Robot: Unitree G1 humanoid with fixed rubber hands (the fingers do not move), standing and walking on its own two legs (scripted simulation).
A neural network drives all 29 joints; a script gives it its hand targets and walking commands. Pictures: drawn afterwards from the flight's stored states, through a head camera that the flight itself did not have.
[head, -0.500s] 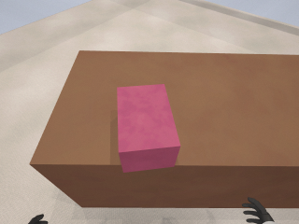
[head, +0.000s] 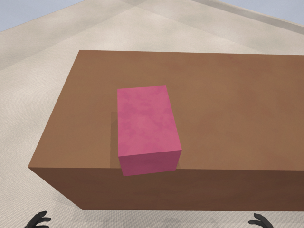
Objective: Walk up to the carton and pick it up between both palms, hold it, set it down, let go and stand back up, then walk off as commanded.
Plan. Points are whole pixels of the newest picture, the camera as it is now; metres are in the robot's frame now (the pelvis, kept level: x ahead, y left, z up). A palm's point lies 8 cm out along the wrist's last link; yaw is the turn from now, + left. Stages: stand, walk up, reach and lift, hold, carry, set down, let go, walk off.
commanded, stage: walk up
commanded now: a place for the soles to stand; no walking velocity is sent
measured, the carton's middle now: (145, 128) +0.41 +0.03 -0.05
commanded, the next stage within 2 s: reach and lift in 0.02 s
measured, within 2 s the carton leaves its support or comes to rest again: neither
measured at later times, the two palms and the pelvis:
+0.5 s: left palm (51, 214) +0.16 +0.27 -0.07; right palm (271, 209) +0.17 -0.31 -0.06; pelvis +0.01 -0.03 -0.01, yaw +0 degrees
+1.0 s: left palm (60, 208) +0.17 +0.24 -0.04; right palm (255, 211) +0.16 -0.25 -0.03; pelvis -0.01 -0.02 +0.00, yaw -2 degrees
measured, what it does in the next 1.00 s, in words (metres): stands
